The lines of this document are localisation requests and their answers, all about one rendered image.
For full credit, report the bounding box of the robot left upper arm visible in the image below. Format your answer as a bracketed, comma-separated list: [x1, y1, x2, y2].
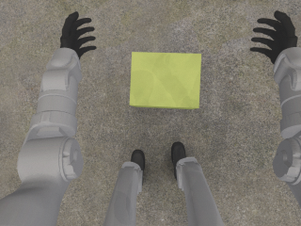
[0, 136, 84, 226]

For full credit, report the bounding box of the right robot shin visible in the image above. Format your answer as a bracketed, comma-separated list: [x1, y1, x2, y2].
[176, 156, 203, 171]

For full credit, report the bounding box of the robot left thigh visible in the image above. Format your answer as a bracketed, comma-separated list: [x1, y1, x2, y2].
[103, 166, 143, 226]

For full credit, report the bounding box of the robot right hand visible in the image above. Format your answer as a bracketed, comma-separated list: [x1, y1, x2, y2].
[249, 10, 298, 64]

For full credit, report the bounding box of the robot left forearm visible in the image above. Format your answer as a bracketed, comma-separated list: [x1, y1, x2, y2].
[17, 47, 83, 179]

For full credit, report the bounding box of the robot right forearm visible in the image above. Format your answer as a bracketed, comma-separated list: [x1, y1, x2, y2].
[273, 47, 301, 139]

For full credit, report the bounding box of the carton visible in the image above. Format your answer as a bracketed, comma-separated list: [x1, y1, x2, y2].
[129, 52, 201, 109]

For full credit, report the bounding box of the robot right upper arm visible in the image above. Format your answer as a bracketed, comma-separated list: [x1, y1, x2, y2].
[272, 137, 301, 208]

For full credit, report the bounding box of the robot left hand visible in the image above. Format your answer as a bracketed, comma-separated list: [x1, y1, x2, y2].
[60, 11, 97, 60]

